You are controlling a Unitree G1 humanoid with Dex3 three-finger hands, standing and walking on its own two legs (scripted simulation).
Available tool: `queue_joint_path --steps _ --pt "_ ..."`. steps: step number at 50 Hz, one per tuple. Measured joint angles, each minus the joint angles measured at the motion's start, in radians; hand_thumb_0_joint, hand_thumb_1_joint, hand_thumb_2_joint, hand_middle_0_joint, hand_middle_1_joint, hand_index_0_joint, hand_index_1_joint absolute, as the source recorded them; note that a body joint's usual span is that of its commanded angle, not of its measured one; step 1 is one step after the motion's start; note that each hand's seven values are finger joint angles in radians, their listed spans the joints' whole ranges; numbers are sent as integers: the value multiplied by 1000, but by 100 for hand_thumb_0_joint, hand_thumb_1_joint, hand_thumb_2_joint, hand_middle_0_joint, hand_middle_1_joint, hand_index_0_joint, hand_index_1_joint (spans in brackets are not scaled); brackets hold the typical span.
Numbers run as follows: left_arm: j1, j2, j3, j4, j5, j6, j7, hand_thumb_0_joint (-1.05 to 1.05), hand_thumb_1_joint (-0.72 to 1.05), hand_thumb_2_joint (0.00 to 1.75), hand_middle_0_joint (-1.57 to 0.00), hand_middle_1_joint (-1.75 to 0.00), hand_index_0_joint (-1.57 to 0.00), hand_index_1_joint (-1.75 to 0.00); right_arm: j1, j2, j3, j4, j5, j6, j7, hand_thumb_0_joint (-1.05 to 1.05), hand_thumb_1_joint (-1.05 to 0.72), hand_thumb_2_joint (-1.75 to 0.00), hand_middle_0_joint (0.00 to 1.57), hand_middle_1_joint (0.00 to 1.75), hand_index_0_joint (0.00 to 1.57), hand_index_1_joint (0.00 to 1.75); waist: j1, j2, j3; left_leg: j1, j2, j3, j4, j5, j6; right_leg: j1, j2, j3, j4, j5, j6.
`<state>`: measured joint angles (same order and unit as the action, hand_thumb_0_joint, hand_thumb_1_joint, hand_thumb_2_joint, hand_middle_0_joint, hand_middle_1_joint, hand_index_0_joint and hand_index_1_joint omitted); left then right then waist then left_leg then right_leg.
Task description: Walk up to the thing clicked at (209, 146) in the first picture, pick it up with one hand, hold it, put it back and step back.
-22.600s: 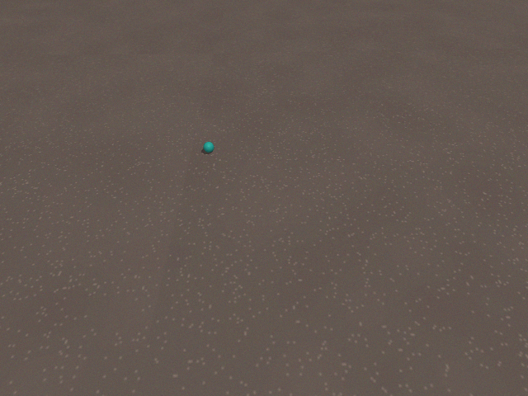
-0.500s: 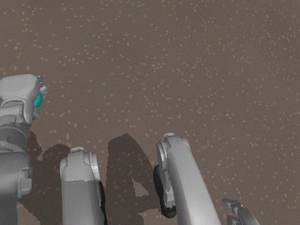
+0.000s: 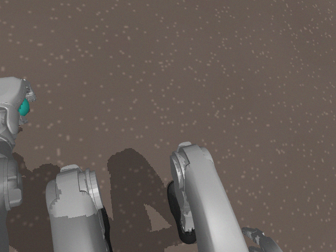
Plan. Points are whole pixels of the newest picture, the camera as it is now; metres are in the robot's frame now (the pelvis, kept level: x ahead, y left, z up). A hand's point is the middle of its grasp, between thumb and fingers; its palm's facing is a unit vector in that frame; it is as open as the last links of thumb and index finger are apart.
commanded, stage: crouch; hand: left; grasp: from above
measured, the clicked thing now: (13, 106) +0.49 +0.30 -0.18
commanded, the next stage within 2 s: lower in 0.02 s
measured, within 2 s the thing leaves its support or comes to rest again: neither
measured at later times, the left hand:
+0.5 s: hand (25, 114) +0.48 +0.29 -0.22, palm faces -0.45 -0.07 -0.89, open 7.4 cm
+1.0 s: hand (33, 117) +0.48 +0.28 -0.25, palm faces -0.46 -0.09 -0.88, open 7.3 cm
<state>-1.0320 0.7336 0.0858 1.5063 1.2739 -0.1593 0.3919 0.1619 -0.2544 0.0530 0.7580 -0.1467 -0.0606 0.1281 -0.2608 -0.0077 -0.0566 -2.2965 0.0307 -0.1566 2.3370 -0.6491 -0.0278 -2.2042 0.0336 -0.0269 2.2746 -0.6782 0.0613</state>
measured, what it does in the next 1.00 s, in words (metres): stands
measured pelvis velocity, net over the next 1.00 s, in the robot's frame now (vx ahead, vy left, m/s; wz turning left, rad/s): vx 0.01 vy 0.00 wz -0.07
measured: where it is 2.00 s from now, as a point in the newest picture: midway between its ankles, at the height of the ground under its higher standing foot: (144, 234)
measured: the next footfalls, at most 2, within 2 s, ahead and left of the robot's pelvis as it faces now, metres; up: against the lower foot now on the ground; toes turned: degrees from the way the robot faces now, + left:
none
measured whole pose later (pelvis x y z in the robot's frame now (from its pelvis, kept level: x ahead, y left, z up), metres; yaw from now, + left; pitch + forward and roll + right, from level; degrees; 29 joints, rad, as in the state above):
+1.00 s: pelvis +0.01 +0.00 -0.04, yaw -4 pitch +31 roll -11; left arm -1.03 0.89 0.14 1.61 1.30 -0.21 0.50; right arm 0.13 -0.29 0.17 0.72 -0.22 -0.12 0.18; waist -0.33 -0.08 0.08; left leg -2.37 0.02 -0.25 2.50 -0.69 -0.04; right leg -2.25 0.06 -0.08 2.39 -0.69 0.07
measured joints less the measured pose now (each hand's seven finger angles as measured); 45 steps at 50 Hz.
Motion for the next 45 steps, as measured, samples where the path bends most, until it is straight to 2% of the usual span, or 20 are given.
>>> queue_joint_path --steps 4,14,26,30,45 --pt "-6 9 -13 9 -5 3 -6 -2 26 35 -69 -52 -93 -55 -2 -1 11 -1 0 -2 1 1 -91 -90 20 30 20 30 -3 -3 5 -11 -2 -3 15 -4 1 -8 1 -2 12 -4 -1" --pt "-3 30 -5 10 -8 -9 -8 -2 24 36 -71 -51 -94 -53 -7 -10 31 -11 -7 -4 9 1 -92 -90 20 30 20 30 -10 -16 33 -28 -5 -17 47 -15 -5 -22 3 -9 39 -14 4" --pt "6 85 45 17 23 -42 35 -2 24 35 -72 -49 -95 -52 -15 -24 54 -27 -35 -16 24 0 -92 -90 20 30 20 30 -34 -39 89 -56 -10 -47 106 -21 -19 -49 11 -28 88 -13 5" --pt "11 95 55 27 18 -37 50 -2 24 35 -72 -49 -95 -52 -18 -26 65 -27 -44 -17 31 0 -92 -89 20 30 20 30 -40 -41 96 -65 -10 -55 120 -23 -20 -57 15 -33 97 -12 10" --pt "-7 145 50 96 18 -47 91 -3 24 34 -73 -48 -96 -51 -32 -34 107 -39 -65 -51 48 0 -91 -89 20 30 20 30 -63 -64 126 -73 -9 -82 157 -34 -18 -55 26 -52 112 -11 13"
